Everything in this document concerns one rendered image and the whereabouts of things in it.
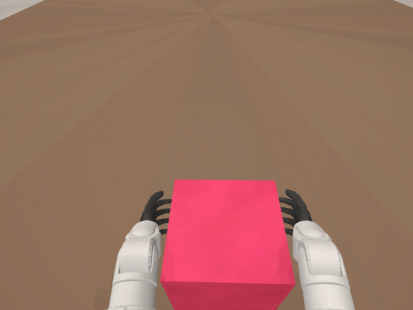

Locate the left robot hand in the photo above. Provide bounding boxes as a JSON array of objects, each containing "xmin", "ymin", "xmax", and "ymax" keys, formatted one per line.
[{"xmin": 139, "ymin": 191, "xmax": 172, "ymax": 235}]

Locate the carton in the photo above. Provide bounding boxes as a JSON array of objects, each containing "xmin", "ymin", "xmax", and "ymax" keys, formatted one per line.
[{"xmin": 160, "ymin": 180, "xmax": 296, "ymax": 310}]

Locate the right robot hand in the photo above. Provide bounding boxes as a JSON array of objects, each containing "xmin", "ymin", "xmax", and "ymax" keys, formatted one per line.
[{"xmin": 279, "ymin": 189, "xmax": 312, "ymax": 235}]

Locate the robot left forearm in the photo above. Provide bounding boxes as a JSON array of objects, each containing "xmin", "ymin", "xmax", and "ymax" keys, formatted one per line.
[{"xmin": 107, "ymin": 220, "xmax": 161, "ymax": 310}]

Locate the robot right forearm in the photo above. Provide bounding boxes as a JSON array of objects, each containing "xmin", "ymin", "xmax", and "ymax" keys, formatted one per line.
[{"xmin": 292, "ymin": 221, "xmax": 355, "ymax": 310}]

